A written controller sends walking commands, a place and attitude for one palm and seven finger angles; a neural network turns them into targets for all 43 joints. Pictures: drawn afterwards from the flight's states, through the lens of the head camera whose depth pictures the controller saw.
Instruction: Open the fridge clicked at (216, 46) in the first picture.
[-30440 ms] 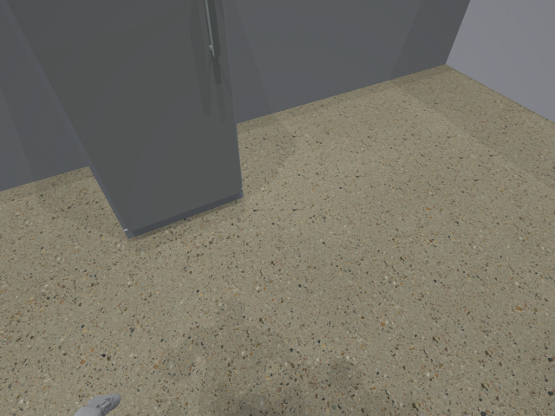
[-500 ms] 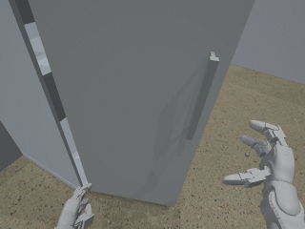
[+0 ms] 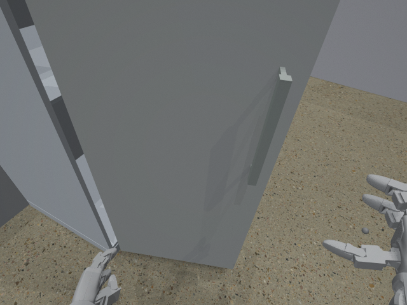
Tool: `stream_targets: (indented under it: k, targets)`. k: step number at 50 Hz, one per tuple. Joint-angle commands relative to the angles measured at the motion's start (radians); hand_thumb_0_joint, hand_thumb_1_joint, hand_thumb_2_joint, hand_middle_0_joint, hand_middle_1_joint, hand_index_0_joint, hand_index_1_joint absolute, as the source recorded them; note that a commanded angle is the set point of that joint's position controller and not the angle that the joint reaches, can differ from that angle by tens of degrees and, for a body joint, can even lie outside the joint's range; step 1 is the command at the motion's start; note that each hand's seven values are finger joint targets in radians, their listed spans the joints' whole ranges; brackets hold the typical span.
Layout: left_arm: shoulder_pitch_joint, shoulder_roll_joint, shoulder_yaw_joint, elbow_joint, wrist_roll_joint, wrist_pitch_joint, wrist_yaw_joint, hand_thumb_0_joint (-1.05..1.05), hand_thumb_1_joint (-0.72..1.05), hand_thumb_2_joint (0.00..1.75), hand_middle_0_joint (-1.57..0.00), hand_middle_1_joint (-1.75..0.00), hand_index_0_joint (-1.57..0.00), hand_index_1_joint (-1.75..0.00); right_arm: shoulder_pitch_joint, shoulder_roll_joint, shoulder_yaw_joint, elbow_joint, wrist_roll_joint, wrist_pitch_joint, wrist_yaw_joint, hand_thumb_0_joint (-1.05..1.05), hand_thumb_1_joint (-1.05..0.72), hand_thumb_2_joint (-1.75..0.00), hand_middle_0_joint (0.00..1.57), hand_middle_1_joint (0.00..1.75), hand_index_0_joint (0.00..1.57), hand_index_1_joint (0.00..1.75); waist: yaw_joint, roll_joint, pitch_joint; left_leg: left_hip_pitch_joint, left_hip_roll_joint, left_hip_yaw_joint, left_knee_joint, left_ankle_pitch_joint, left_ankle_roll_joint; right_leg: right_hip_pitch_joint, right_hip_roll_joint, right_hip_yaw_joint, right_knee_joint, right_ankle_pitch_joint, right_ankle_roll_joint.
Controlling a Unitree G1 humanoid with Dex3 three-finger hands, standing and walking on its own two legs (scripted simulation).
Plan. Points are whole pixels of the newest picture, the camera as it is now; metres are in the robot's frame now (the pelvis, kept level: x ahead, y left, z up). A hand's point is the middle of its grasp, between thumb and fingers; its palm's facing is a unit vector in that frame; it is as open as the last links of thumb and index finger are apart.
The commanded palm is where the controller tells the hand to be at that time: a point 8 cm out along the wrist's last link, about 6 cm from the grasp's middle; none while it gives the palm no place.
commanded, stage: draw the hand back to the body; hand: right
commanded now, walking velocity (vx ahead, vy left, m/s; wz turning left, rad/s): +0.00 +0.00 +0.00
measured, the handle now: (264, 133) +0.42 -0.14 +0.14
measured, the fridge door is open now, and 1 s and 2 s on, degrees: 70 70 70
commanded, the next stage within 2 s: step back with the hand held close in 0.80 s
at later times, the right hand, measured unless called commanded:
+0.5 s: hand (404, 228) +0.20 -0.31 +0.15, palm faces +0.46 +0.81 -0.37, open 8.1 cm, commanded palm +0.15 -0.33 +0.17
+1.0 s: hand out of the picture +0.19 -0.31 +0.16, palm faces +0.47 +0.80 -0.36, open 7.4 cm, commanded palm +0.14 -0.34 +0.17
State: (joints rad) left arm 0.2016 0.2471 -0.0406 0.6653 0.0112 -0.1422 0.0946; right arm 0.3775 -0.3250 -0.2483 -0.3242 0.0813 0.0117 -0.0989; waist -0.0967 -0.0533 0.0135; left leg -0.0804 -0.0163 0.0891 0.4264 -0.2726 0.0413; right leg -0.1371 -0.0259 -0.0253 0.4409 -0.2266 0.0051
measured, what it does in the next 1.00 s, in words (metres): stands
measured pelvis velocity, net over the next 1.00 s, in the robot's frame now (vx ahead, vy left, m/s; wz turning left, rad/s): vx -0.01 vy -0.04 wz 0.01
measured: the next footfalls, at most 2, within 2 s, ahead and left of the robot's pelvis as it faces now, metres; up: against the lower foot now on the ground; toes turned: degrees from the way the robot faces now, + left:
left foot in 2.00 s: -0.22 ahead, +0.00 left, +0.00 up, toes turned -6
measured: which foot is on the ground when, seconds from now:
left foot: down 0.00-1.00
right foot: down 0.00-1.00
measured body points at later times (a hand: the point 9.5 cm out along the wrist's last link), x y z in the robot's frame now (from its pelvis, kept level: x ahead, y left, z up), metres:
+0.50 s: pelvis +0.01 -0.04 +0.00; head -0.02 -0.03 +0.45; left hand +0.19 +0.19 -0.07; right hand +0.17 -0.35 +0.17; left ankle -0.02 +0.09 -0.74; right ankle +0.01 -0.13 -0.74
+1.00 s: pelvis -0.01 -0.04 +0.00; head -0.03 -0.03 +0.45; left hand +0.18 +0.18 -0.08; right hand +0.16 -0.35 +0.18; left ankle -0.02 +0.09 -0.74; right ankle +0.01 -0.13 -0.74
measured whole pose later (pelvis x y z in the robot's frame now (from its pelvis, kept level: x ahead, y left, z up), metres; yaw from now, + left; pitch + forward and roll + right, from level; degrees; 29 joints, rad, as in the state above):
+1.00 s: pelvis -0.01 -0.04 +0.00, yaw +1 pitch -5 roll +1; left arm 0.20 0.22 -0.04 0.64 0.01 -0.08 0.07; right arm 0.38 -0.35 -0.36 -0.37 0.05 -0.07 -0.11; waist -0.08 -0.03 0.02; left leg -0.05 0.01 0.06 0.35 -0.21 -0.01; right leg -0.13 0.00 -0.05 0.41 -0.20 -0.04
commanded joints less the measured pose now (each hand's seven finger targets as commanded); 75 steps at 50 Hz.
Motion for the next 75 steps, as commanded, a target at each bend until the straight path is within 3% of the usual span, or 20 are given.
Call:
stream_targets:
  k: [1, 4, 9, 14, 21, 25, 30, 33, 36, 45, 46, 47, 48, 49, 51, 54, 59, 64, 72, 75]
  targets:
    - [-0.155, 0.085, 0.038, -0.160, 0.004, -0.049, 0.015, 0.00, 0.90, 0.90, -0.20, -0.30, -0.20, -0.30, -0.139, -0.203, -0.138, -0.182, -0.008, -0.111, -0.016, 0.00, -0.17, -0.55, 0.22, 0.73, 0.22, 0.73, 0.013, 0.025, -0.072, -0.051, 0.047, -0.084, -0.132, 0.150, -0.040, 0.085, 0.025, -0.002, -0.056, 0.129, -0.057]
    - [-0.154, 0.084, 0.041, -0.161, 0.009, -0.052, 0.012, 0.00, 0.90, 0.90, -0.20, -0.30, -0.20, -0.30, -0.106, -0.219, -0.165, -0.204, -0.011, -0.132, -0.018, 0.00, -0.28, -0.60, 0.22, 0.66, 0.22, 0.66, 0.004, 0.014, -0.108, -0.009, 0.047, -0.078, -0.122, 0.208, -0.036, 0.097, 0.024, 0.000, -0.064, 0.174, -0.056]
    - [-0.147, 0.085, 0.049, -0.162, 0.008, -0.045, 0.000, 0.00, 0.90, 0.90, -0.20, -0.30, -0.20, -0.30, -0.039, -0.203, -0.171, -0.204, -0.012, -0.138, -0.011, 0.00, -0.47, -0.69, 0.22, 0.55, 0.22, 0.55, 0.007, 0.013, -0.074, -0.001, 0.037, -0.068, -0.120, 0.252, -0.032, 0.093, 0.016, 0.000, -0.077, 0.222, -0.049]
    - [-0.141, 0.089, 0.054, -0.165, 0.006, -0.036, -0.008, 0.00, 0.90, 0.90, -0.20, -0.30, -0.20, -0.30, -0.036, -0.203, -0.180, -0.220, -0.014, -0.139, -0.007, 0.00, -0.65, -0.78, 0.21, 0.45, 0.21, 0.45, 0.010, -0.019, -0.051, -0.006, 0.028, -0.059, -0.118, 0.229, -0.026, 0.094, 0.008, 0.009, -0.095, 0.231, -0.038]
    - [-0.134, 0.090, 0.058, -0.167, 0.005, -0.019, -0.010, 0.00, 0.90, 0.90, -0.20, -0.30, -0.20, -0.30, -0.046, -0.217, -0.215, -0.212, -0.011, -0.132, -0.009, 0.00, -0.90, -0.90, 0.20, 0.30, 0.20, 0.30, 0.011, 0.009, -0.046, -0.008, 0.021, -0.055, -0.126, 0.189, -0.021, 0.091, 0.004, 0.016, -0.112, 0.201, -0.032]
    - [-0.136, 0.097, 0.055, -0.167, 0.008, -0.020, -0.013, 0.00, 0.90, 0.90, -0.20, -0.30, -0.20, -0.30, -0.096, -0.204, -0.187, -0.240, -0.019, -0.127, -0.011, 0.00, -0.90, -0.90, 0.20, 0.30, 0.20, 0.30, 0.015, -0.048, -0.050, -0.010, 0.019, -0.056, -0.127, 0.180, -0.017, 0.096, 0.006, 0.028, -0.122, 0.200, -0.023]
    - [-0.135, 0.100, 0.056, -0.168, 0.010, -0.023, -0.014, 0.00, 0.90, 0.90, -0.20, -0.30, -0.20, -0.30, -0.118, -0.211, -0.185, -0.261, -0.024, -0.119, -0.019, 0.00, -0.90, -0.90, 0.20, 0.30, 0.20, 0.30, 0.013, -0.034, -0.076, 0.000, 0.014, -0.055, -0.118, 0.174, -0.013, 0.105, 0.001, 0.043, -0.130, 0.206, -0.017]
    - [-0.138, 0.100, 0.053, -0.165, 0.011, -0.017, -0.016, 0.00, 0.90, 0.90, -0.20, -0.30, -0.20, -0.30, -0.092, -0.213, -0.194, -0.225, -0.024, -0.111, -0.018, 0.00, -0.90, -0.90, 0.20, 0.30, 0.20, 0.30, 0.010, -0.024, -0.037, 0.001, 0.012, -0.051, -0.126, 0.163, -0.010, 0.084, 0.000, 0.047, -0.139, 0.189, -0.011]
    - [-0.143, 0.094, 0.049, -0.168, 0.011, -0.014, -0.019, 0.00, 0.90, 0.90, -0.20, -0.30, -0.20, -0.30, -0.108, -0.208, -0.195, -0.241, -0.022, -0.114, -0.017, 0.00, -0.90, -0.90, 0.20, 0.30, 0.20, 0.30, 0.010, -0.057, -0.036, 0.010, 0.015, -0.053, -0.120, 0.148, -0.007, 0.071, 0.000, 0.053, -0.145, 0.165, -0.007]
    - [-0.150, 0.094, 0.053, -0.172, 0.010, -0.012, -0.020, 0.00, 0.90, 0.90, -0.20, -0.30, -0.20, -0.30, -0.090, -0.204, -0.192, -0.238, -0.017, -0.115, -0.014, 0.00, -0.90, -0.90, 0.20, 0.30, 0.20, 0.30, 0.012, -0.007, -0.027, 0.004, 0.014, -0.054, -0.138, 0.124, -0.012, 0.065, -0.001, 0.047, -0.150, 0.120, -0.014]
    - [-0.159, 0.094, 0.050, -0.172, 0.008, -0.015, -0.020, 0.00, 0.90, 0.90, -0.20, -0.30, -0.20, -0.30, -0.189, -0.198, -0.163, -0.288, -0.022, -0.123, -0.013, 0.00, -0.90, -0.90, 0.20, 0.30, 0.20, 0.30, 0.021, -0.036, -0.042, -0.001, 0.014, -0.061, -0.143, 0.115, -0.013, 0.077, 0.004, 0.046, -0.149, 0.100, -0.018]
    - [-0.184, 0.109, 0.043, -0.226, -0.005, 0.007, -0.014, 0.00, 0.90, 0.90, -0.20, -0.30, -0.20, -0.30, -0.276, -0.328, -0.290, -0.352, -0.027, -0.171, -0.029, 0.00, -0.90, -0.90, 0.20, 0.30, 0.20, 0.30, 0.058, -0.029, 0.044, -0.106, 0.058, -0.119, -0.176, 0.129, -0.024, -0.026, -0.020, 0.059, -0.108, 0.030, -0.048]
    - [-0.177, 0.094, 0.037, -0.208, -0.004, 0.021, -0.006, 0.00, 0.90, 0.90, -0.20, -0.30, -0.20, -0.30, -0.237, -0.313, -0.282, -0.292, -0.028, -0.188, -0.030, 0.00, -0.90, -0.90, 0.20, 0.30, 0.20, 0.30, 0.056, -0.006, 0.057, -0.121, 0.084, -0.120, -0.191, 0.112, -0.020, -0.046, -0.011, 0.070, -0.094, 0.004, -0.050]
    - [-0.174, 0.094, 0.041, -0.197, 0.004, 0.031, -0.007, 0.00, 0.90, 0.90, -0.20, -0.30, -0.20, -0.30, -0.112, -0.243, -0.228, -0.223, -0.029, -0.177, -0.024, 0.00, -0.90, -0.90, 0.20, 0.30, 0.20, 0.30, 0.062, 0.046, 0.063, -0.169, 0.095, -0.136, -0.206, 0.120, -0.018, -0.031, -0.007, 0.071, -0.067, 0.038, -0.051]
    - [-0.144, 0.097, 0.055, -0.218, 0.001, 0.050, -0.014, 0.00, 0.90, 0.90, -0.20, -0.30, -0.20, -0.30, -0.009, -0.202, -0.200, -0.224, -0.031, -0.175, -0.019, 0.00, -0.90, -0.90, 0.20, 0.30, 0.20, 0.30, 0.064, 0.053, -0.022, -0.183, 0.118, -0.136, -0.183, 0.170, -0.017, 0.011, -0.012, 0.056, -0.016, 0.107, -0.051]
    - [-0.120, 0.105, 0.069, -0.236, 0.000, 0.069, -0.012, 0.00, 0.90, 0.90, -0.20, -0.30, -0.20, -0.30, 0.080, -0.222, -0.228, -0.284, -0.031, -0.192, -0.024, 0.00, -0.90, -0.90, 0.20, 0.30, 0.20, 0.30, 0.068, -0.019, -0.154, -0.128, 0.114, -0.114, -0.103, 0.289, -0.026, 0.030, -0.031, 0.052, -0.013, 0.248, -0.047]
    - [-0.116, 0.099, 0.083, -0.277, -0.009, 0.093, -0.003, 0.00, 0.90, 0.90, -0.20, -0.30, -0.20, -0.30, 0.153, -0.282, -0.300, -0.363, -0.022, -0.204, -0.036, 0.00, -0.90, -0.90, 0.20, 0.30, 0.20, 0.30, 0.065, 0.012, -0.245, -0.092, 0.096, -0.106, -0.013, 0.420, -0.042, 0.012, -0.050, 0.056, 0.006, 0.399, -0.048]
    - [-0.107, 0.104, 0.090, -0.286, -0.013, 0.089, 0.008, 0.00, 0.90, 0.90, -0.20, -0.30, -0.20, -0.30, 0.142, -0.290, -0.312, -0.362, -0.022, -0.218, -0.045, 0.00, -0.90, -0.90, 0.20, 0.30, 0.20, 0.30, 0.069, 0.000, -0.205, -0.117, 0.084, -0.117, 0.011, 0.357, -0.047, -0.058, -0.062, 0.073, -0.016, 0.314, -0.053]
    - [-0.099, 0.126, 0.094, -0.281, -0.018, 0.054, 0.011, 0.00, 0.90, 0.90, -0.20, -0.30, -0.20, -0.30, 0.097, -0.245, -0.283, -0.288, -0.053, -0.247, -0.052, 0.00, -0.90, -0.90, 0.20, 0.30, 0.20, 0.30, 0.075, -0.013, -0.071, -0.081, 0.054, -0.139, 0.013, -0.019, -0.045, -0.363, -0.090, 0.149, -0.138, -0.297, -0.094]
    - [-0.090, 0.123, 0.097, -0.278, -0.015, 0.041, 0.008, 0.00, 0.90, 0.90, -0.20, -0.30, -0.20, -0.30, 0.077, -0.250, -0.282, -0.301, -0.065, -0.262, -0.055, 0.00, -0.90, -0.90, 0.20, 0.30, 0.20, 0.30, 0.077, 0.020, -0.049, -0.138, 0.076, -0.167, -0.041, -0.149, -0.027, -0.374, -0.071, 0.136, -0.090, -0.350, -0.087]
